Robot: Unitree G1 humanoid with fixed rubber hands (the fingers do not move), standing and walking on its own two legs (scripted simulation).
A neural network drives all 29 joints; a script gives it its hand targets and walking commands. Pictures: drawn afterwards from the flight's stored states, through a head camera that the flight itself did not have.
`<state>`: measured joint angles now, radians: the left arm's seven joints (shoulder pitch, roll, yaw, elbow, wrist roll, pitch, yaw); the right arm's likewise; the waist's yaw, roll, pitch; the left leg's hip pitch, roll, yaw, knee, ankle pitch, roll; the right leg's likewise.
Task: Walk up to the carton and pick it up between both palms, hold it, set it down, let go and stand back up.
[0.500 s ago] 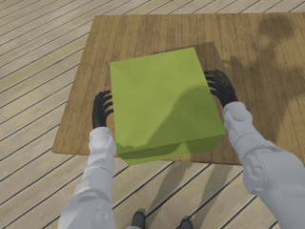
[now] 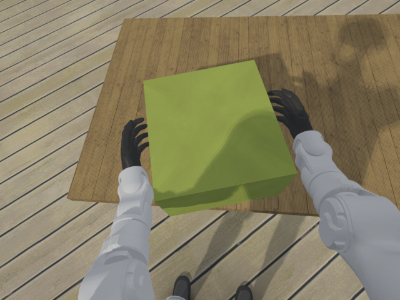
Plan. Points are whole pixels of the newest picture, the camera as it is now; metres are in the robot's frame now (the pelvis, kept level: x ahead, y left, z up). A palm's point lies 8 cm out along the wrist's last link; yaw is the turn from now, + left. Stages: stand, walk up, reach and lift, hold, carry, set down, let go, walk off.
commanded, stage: set down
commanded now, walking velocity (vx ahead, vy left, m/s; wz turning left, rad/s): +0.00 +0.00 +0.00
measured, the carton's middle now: (211, 138) +0.45 +0.05 -0.04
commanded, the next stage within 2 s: none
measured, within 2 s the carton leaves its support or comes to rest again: neither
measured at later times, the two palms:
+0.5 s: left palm (132, 155) +0.38 +0.20 -0.01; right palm (298, 120) +0.47 -0.13 +0.00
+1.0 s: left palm (126, 166) +0.34 +0.20 +0.02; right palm (334, 129) +0.43 -0.18 +0.04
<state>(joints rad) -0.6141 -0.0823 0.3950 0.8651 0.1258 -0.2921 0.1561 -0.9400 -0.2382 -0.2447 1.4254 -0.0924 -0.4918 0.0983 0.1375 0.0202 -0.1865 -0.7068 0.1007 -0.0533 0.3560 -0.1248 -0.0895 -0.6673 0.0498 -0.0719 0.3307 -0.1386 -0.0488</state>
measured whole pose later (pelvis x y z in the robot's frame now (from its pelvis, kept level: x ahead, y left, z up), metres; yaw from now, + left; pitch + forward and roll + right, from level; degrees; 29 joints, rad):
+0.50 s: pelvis -0.01 +0.00 +0.00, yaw +0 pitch +30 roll -1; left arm -0.67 -0.03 0.26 0.87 0.10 -0.24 0.24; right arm -1.01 -0.29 -0.16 1.42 -0.02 -0.43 0.10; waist 0.16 0.02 -0.20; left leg -0.77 0.10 -0.05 0.36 -0.10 -0.09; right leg -0.73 0.05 -0.07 0.33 -0.11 -0.05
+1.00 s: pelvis -0.05 +0.00 -0.01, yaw -1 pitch +26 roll -2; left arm -0.67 0.05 0.07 0.81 -0.07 -0.09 0.25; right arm -0.96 -0.43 0.02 1.31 0.26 -0.23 0.19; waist 0.16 0.01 -0.22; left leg -0.79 0.11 -0.05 0.41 -0.08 -0.09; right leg -0.75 0.05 -0.07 0.38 -0.09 -0.05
